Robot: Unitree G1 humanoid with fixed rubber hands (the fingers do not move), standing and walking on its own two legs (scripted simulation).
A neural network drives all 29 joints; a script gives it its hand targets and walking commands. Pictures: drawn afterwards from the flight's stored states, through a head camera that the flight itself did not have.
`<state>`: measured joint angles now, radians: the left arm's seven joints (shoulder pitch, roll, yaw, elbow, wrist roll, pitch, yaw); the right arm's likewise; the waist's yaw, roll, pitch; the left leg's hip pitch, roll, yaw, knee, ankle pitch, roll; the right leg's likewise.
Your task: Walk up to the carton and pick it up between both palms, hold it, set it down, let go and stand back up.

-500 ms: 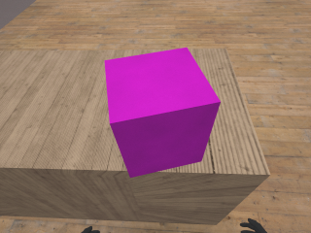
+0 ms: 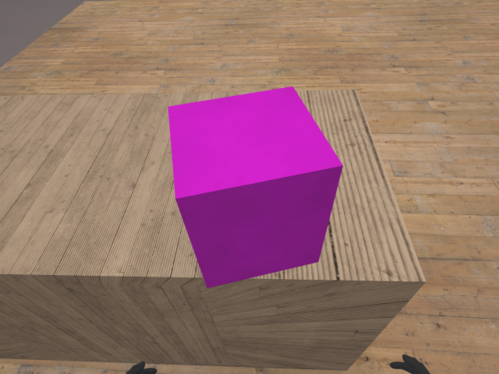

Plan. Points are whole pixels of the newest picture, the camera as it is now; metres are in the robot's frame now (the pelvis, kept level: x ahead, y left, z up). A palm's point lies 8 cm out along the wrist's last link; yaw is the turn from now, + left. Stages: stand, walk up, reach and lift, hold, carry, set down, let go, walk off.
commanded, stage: stand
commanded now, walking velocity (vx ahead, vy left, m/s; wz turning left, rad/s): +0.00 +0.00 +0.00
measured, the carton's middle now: (248, 190) +0.41 +0.02 +0.08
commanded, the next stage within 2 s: walk up in 0.22 s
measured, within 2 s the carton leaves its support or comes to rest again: neither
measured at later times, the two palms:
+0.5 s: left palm out of the picture +0.07 +0.26 -0.10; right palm out of the picture +0.07 -0.25 -0.11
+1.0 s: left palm out of the picture +0.08 +0.33 -0.10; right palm out of the picture +0.05 -0.17 -0.11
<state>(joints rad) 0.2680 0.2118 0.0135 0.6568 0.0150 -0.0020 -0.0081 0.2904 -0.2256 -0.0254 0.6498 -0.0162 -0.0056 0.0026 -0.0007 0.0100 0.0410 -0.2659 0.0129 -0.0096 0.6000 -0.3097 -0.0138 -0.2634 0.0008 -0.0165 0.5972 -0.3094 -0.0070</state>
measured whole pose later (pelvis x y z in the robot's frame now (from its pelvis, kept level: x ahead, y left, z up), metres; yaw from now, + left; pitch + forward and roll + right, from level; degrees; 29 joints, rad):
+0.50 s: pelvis -0.02 +0.01 +0.00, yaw +0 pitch -2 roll +0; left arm 0.32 0.23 0.03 0.66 0.05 -0.01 0.04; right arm 0.31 -0.27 -0.04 0.65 -0.07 0.05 0.03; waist 0.00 0.02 0.07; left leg -0.37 0.01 -0.01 0.84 -0.43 -0.01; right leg -0.29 -0.01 -0.02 0.61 -0.29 0.00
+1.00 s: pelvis -0.02 +0.08 +0.00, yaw -5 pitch -2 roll +0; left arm 0.36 0.24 0.02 0.62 0.02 0.00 0.00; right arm 0.30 -0.26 0.00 0.69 -0.01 0.02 0.02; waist 0.00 0.01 0.04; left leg -0.28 0.02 0.07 0.62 -0.31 0.02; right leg -0.29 -0.02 0.05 0.61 -0.29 0.04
